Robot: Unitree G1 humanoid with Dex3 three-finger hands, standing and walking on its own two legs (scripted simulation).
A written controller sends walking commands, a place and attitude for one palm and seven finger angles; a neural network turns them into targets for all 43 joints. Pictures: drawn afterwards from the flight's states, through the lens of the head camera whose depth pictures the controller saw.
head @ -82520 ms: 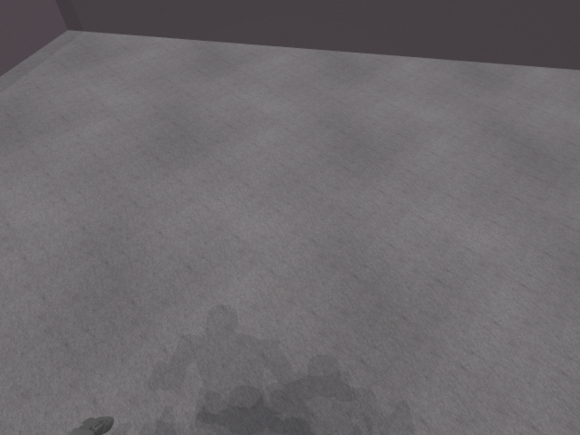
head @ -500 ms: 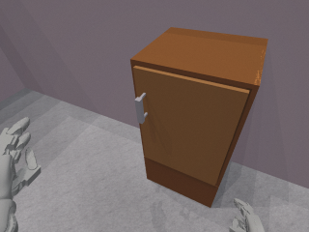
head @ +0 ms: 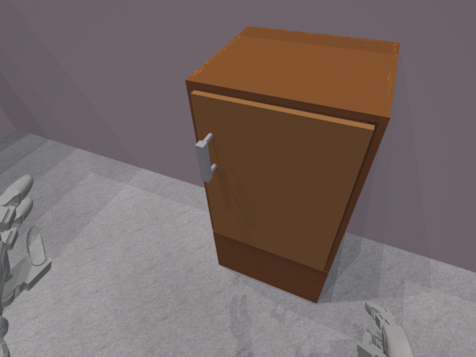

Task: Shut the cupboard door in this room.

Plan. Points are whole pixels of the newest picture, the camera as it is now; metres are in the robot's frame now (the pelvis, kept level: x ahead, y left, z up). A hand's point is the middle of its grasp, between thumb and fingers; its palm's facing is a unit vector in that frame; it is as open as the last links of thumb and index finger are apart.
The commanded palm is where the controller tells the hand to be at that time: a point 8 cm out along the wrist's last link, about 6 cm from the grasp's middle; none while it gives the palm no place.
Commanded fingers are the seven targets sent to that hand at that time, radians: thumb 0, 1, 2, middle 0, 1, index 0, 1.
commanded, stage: step back with the hand held close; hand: left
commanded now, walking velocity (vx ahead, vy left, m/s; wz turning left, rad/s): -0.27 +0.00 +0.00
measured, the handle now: (208, 157) +0.61 +0.14 -0.04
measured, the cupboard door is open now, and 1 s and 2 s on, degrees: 0 0 0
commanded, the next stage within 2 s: stop stepping back and stand still in 1.12 s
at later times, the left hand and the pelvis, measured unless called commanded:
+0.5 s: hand out of the picture +0.13 +0.29 +0.15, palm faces +0.43 -0.77 -0.47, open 7.4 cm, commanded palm +0.07 +0.32 +0.17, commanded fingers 0.00 0.90 0.90 -0.20 -0.30 -0.20 -0.30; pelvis -0.07 +0.02 -0.01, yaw +1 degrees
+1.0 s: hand out of the picture +0.03 +0.30 +0.17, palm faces +0.45 -0.77 -0.45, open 7.4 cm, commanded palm -0.03 +0.33 +0.17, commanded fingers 0.00 0.90 0.90 -0.20 -0.30 -0.20 -0.30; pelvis -0.16 +0.03 -0.02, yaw +1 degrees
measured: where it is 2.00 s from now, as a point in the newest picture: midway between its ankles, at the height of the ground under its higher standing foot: outside the picture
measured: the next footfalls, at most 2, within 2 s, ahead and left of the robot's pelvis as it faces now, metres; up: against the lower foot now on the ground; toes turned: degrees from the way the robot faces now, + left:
right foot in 0.96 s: -0.16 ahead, -0.10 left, +0.00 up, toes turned +4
left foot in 1.08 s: -0.01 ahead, +0.12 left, +0.00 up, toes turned +2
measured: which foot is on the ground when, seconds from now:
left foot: down 0.00-0.98, up 1.00-1.00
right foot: down 0.00-0.76, up 0.78-0.94, down 0.96-1.00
